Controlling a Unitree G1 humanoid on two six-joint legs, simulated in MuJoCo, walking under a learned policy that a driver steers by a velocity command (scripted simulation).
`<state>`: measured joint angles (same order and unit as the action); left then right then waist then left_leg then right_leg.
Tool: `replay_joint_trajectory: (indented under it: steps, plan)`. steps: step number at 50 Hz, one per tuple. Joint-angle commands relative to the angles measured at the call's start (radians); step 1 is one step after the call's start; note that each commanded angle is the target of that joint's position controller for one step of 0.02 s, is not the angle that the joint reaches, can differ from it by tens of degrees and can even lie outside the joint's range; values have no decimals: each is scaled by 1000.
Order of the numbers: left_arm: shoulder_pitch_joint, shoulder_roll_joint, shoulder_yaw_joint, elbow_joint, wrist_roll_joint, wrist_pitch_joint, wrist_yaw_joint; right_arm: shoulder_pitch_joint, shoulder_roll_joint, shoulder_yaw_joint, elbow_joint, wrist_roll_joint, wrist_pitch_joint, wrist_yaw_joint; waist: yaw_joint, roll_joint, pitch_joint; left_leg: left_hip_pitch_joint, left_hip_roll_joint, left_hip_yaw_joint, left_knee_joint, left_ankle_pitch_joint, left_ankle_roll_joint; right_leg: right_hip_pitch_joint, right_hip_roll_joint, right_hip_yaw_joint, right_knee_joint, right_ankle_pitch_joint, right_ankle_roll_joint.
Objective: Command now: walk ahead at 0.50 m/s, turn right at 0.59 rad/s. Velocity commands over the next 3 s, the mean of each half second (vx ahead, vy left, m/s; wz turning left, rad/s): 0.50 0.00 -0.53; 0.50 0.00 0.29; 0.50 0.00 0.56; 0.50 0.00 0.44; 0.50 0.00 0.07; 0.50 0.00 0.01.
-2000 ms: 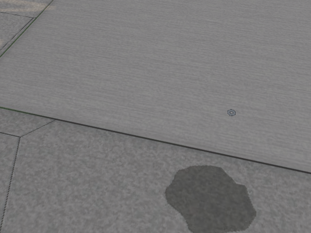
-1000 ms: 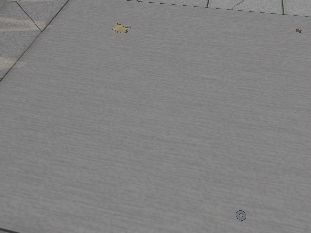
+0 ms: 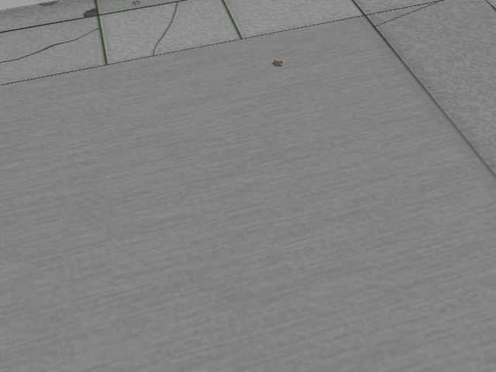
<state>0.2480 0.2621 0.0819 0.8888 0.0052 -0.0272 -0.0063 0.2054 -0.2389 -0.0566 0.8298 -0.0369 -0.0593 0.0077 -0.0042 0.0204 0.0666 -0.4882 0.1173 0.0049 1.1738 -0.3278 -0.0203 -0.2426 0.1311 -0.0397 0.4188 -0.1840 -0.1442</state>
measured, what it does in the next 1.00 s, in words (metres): walks ahead: left foot, then right foot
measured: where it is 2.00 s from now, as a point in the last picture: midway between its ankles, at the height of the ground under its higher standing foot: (246, 198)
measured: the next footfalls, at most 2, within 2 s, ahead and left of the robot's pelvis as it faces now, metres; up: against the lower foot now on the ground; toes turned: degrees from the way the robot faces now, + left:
left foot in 0.38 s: +0.41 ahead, +0.10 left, +0.00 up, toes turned -14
right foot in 0.84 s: +0.55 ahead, -0.15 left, +0.00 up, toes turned -7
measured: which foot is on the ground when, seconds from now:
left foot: up 0.00-0.36, down 0.38-0.84, up 0.86-1.00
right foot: down 0.00-0.38, up 0.40-0.82, down 0.84-1.00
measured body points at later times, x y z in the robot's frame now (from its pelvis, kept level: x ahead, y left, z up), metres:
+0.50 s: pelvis +0.29 +0.03 -0.01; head +0.32 +0.04 +0.44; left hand +0.40 +0.30 -0.14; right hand +0.37 -0.26 -0.10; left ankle +0.37 +0.11 -0.74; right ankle +0.13 -0.04 -0.65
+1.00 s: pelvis +0.51 -0.05 +0.01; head +0.53 -0.08 +0.46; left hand +0.65 +0.20 -0.09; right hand +0.56 -0.33 -0.13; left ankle +0.48 +0.08 -0.66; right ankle +0.51 -0.15 -0.74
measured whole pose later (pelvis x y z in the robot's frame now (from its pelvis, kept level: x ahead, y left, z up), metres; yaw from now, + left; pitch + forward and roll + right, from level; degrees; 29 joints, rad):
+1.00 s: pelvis +0.51 -0.05 +0.01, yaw -3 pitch +2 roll +0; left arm 0.24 0.24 0.02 0.76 0.03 -0.08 0.01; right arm 0.31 -0.30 -0.08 0.81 -0.03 -0.01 0.04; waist -0.01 0.05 0.00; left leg -0.47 0.00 -0.02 1.06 -0.33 0.05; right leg -0.22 0.00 -0.08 0.38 -0.20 -0.04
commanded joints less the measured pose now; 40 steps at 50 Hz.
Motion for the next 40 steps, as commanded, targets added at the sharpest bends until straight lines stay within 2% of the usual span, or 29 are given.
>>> replay_joint_trajectory:
  steps: [1,3,6,13,15,16,17,18,19,20,21,22,23,24,26,28,30,32,35,38,40]
  plan:
    - [38,129,23,-54,-11,-37,3,75,-75,-16,-42,-14,28,8,-28,-23,-76,-97,14,-9,-73,52,-26,100,-261,289,-202,359,-146]
    - [85,143,25,-49,-8,-40,2,-10,-78,-14,-75,-11,35,9,-1,-41,-49,-155,12,-2,-151,124,-39,103,-249,297,-222,329,-132]
    - [156,145,24,-43,-7,-37,1,-130,-89,-12,-119,-7,37,10,44,-63,-26,-233,-3,-7,-277,220,-45,165,-244,326,-223,320,-109]
    - [252,161,24,-40,6,-32,16,-319,-91,9,-207,5,16,23,106,-89,-12,-228,-77,-6,-514,289,-14,299,-256,379,-137,453,-92]
    - [230,178,27,-50,9,-33,24,-295,-109,8,-216,10,7,21,81,-103,-14,-134,-94,-18,-587,265,8,296,-267,405,-102,497,-65]
    - [195,189,30,-60,10,-33,26,-237,-122,4,-204,12,2,17,47,-111,-24,-28,-111,-17,-627,233,23,261,-262,402,-71,547,-42]
    - [159,203,32,-71,11,-36,23,-142,-146,-5,-177,14,-3,7,3,-111,-62,121,-142,-5,-645,189,41,220,-245,394,8,660,-18]
    - [137,208,33,-75,6,-42,14,-2,-171,-18,-138,14,-13,-6,-65,-74,-137,308,-148,6,-701,209,61,182,-195,360,175,703,6]
    - [137,162,20,-94,-4,-49,2,147,-223,-32,-122,-4,-24,-23,-125,-8,-258,549,-1,-134,-728,96,100,55,-131,320,422,503,26]
    - [246,44,-5,-120,-32,-51,3,211,-320,-52,-124,-33,-20,-29,-78,222,-401,809,290,-565,-782,10,205,-224,18,200,737,-174,66]
    - [283,107,-4,-101,1,-48,6,170,-281,-50,-113,-9,-6,-18,-39,232,-388,739,312,-820,-890,-66,258,-330,-1,196,851,-326,58]
    - [248,117,-1,-77,16,-39,5,92,-191,-31,-119,3,-3,-11,-10,100,-215,580,271,-685,-912,-132,256,-350,-56,197,876,-241,61]
    - [171,111,-7,-88,25,-38,-4,45,-129,-16,-116,8,-5,-4,-12,16,-123,462,208,-541,-924,-68,244,-340,-85,180,830,-182,65]
    - [129,100,-9,-104,29,-35,-12,33,-111,-8,-104,6,-8,-2,0,30,-82,397,155,-435,-939,35,226,-328,-109,168,777,-166,69]
    - [123,86,-17,-113,46,-22,-24,53,-119,-6,-69,17,-19,4,29,84,-70,331,97,-329,-953,245,223,-279,-142,126,704,-158,89]
    - [101,77,-25,-124,52,-18,-27,95,-131,-9,-46,30,-32,13,34,84,-87,333,79,-289,-954,397,247,-280,-155,87,644,-153,110]
    - [18,60,-39,-156,48,-19,-31,121,-149,-15,-31,34,-30,12,23,81,-65,310,66,-259,-983,376,262,-305,-175,60,533,-116,135]
    - [-83,43,-56,-190,42,-22,-34,142,-157,-21,-22,34,-22,10,1,84,-39,271,40,-233,-1005,316,253,-284,-180,42,393,-42,155]
    - [-172,49,-65,-218,29,-28,-32,178,-181,-33,-15,31,-15,15,-27,79,-42,253,30,-229,-987,314,232,-204,-155,22,244,35,169]
    - [-197,71,-60,-238,22,-38,-18,203,-200,-42,-12,28,-9,17,-30,76,-60,273,49,-275,-920,331,210,-127,-135,26,169,27,165]
    - [-115,84,-52,-218,24,-51,-7,180,-207,-47,-21,31,-4,11,21,54,-74,242,29,-294,-828,290,178,18,-122,31,54,31,151]
Over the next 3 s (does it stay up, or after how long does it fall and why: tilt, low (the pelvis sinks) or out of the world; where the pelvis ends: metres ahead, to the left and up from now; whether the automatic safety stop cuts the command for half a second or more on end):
stays up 1.52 0.32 -0.01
